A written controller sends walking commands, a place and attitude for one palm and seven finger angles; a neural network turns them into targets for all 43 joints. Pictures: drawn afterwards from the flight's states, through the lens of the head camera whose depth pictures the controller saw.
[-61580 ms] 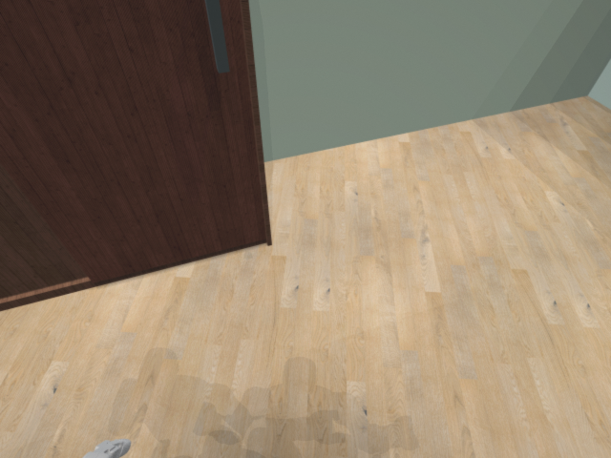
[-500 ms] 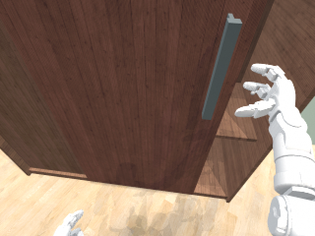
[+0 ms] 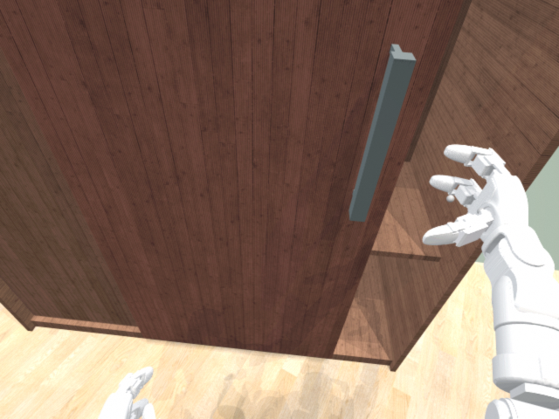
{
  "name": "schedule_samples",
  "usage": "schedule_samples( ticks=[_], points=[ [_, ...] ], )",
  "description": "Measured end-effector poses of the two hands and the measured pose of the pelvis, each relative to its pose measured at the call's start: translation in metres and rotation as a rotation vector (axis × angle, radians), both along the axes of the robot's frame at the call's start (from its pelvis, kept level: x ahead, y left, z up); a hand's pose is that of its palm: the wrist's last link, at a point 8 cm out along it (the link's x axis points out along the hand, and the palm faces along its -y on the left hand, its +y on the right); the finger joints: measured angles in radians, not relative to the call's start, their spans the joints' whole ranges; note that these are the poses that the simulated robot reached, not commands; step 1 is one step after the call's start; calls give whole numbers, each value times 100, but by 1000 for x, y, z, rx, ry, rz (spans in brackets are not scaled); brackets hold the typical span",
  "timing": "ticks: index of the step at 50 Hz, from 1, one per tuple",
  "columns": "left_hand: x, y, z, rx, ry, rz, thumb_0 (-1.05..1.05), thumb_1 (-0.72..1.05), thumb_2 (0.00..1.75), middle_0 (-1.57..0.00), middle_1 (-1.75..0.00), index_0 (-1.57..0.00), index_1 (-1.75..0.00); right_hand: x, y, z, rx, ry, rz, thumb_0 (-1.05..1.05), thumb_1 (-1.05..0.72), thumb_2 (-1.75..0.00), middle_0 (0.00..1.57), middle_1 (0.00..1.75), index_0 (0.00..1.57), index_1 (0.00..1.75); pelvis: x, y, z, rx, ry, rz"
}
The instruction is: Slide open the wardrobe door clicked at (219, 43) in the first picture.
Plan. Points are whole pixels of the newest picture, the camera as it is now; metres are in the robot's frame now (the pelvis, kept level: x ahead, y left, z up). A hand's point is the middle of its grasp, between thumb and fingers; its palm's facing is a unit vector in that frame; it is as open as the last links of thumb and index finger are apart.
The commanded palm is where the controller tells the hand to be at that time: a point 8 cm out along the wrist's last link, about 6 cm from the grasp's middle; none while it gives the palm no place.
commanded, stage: slip the hand off the handle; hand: right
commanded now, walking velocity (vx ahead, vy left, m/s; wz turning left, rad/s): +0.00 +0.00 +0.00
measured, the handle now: (373, 142) +0.50 -0.12 +0.19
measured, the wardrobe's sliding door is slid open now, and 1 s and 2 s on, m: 0.22 0.22 0.22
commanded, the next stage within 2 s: draw the hand back to the body in 0.36 s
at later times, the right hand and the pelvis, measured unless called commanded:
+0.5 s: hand (482, 237) +0.30 -0.22 +0.19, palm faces +0.10 +0.99 +0.01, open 14.7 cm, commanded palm +0.27 -0.26 +0.19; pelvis -0.01 +0.01 +0.00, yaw -2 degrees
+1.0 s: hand (515, 285) +0.24 -0.23 +0.18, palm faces +0.11 +0.99 -0.03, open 14.6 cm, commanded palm +0.20 -0.27 +0.18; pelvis -0.01 +0.00 +0.00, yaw -2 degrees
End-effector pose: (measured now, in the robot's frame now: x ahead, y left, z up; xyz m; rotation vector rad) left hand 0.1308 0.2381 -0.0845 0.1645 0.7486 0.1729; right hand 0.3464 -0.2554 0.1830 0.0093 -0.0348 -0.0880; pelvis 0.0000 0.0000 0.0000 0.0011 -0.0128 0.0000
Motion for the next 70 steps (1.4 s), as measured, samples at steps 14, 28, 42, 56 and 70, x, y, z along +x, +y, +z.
schedule_samples(
  ticks=[14,28,42,56,70],
  points=[
    [35,-5,19,12,-129,-64,2,91,90,-21,-30,-20,-29,-43,-5,4,3,-2,7,-1,55,-20,25,115,25,115,-10,5,0,0,-31,-24],
    [52,-19,27,2,-183,-120,1,91,90,-21,-30,-20,-30,-79,-18,3,-13,-12,-19,-1,55,-20,26,115,25,115,-10,6,-2,1,-55,-32],
    [47,-21,24,-7,-196,-122,2,91,90,-21,-30,-20,-30,-110,-21,-2,-30,-31,2,-1,55,-20,26,115,25,115,-8,2,-2,0,-62,-26],
    [48,-24,27,16,-208,-167,2,91,90,-21,-30,-20,-30,-159,-34,5,-244,-151,-260,-1,39,-28,25,105,25,105,-14,4,0,5,-74,-24],
    [35,-25,12,20,-97,-144,2,91,90,-21,-30,-20,-30,-180,-41,-6,-343,-157,-369,0,-8,-50,24,77,24,78,-6,0,5,3,-90,-12]
  ],
)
